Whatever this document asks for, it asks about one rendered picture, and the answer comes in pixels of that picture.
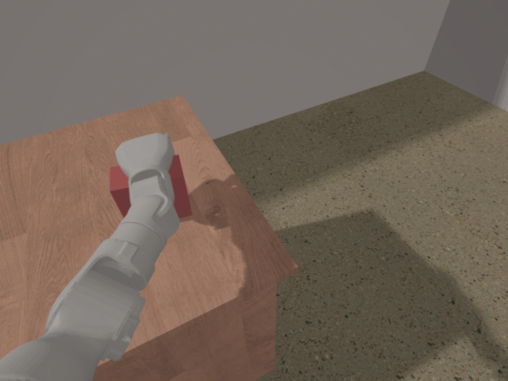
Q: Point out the sponge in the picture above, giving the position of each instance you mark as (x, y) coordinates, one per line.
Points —
(119, 188)

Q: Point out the table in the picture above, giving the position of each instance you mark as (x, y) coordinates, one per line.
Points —
(210, 305)

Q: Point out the left robot upper arm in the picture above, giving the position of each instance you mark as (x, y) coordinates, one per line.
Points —
(97, 321)

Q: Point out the left robot forearm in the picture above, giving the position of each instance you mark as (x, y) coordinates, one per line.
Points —
(129, 255)

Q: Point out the left robot hand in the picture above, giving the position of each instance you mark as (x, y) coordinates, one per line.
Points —
(152, 149)

